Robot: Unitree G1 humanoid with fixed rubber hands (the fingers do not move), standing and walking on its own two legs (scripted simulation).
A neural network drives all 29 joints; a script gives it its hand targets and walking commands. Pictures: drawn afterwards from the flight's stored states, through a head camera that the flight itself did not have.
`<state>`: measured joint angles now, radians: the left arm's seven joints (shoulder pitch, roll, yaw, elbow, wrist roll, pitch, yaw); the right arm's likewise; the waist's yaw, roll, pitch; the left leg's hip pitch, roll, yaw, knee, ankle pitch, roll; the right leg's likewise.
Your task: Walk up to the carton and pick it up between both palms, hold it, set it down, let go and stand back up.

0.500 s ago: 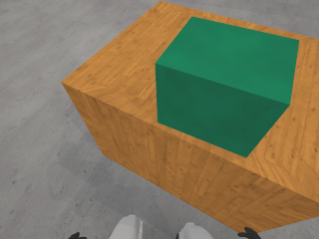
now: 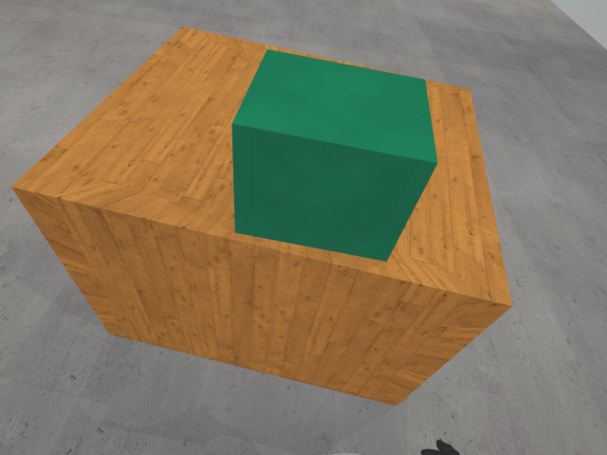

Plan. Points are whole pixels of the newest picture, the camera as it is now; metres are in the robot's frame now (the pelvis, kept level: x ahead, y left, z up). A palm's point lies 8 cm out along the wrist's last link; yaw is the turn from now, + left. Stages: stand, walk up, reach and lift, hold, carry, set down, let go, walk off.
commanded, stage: walk up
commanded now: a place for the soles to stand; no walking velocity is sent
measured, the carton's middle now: (328, 157) +0.62 -0.05 +0.04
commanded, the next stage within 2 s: none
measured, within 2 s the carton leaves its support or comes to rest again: neither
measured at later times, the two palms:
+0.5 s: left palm out of the picture +0.09 +0.19 -0.12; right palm out of the picture +0.00 -0.26 -0.13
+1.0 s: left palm out of the picture +0.13 +0.19 -0.13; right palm out of the picture +0.04 -0.28 -0.13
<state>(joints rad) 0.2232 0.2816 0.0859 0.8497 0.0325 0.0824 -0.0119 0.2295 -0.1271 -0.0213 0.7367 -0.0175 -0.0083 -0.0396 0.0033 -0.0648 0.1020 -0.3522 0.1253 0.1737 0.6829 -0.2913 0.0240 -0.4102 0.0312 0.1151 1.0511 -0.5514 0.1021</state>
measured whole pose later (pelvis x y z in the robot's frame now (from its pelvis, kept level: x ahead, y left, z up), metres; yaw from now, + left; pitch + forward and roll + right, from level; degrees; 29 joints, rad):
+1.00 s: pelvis +0.04 -0.03 +0.01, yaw -10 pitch -1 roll +1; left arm 0.25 0.19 -0.03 1.00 0.01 -0.02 0.03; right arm 0.24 -0.22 0.02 0.99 -0.02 0.01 0.00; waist -0.01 -0.01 0.02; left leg -0.19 0.09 0.19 0.55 -0.32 -0.03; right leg -0.20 0.04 0.15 0.60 -0.38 0.00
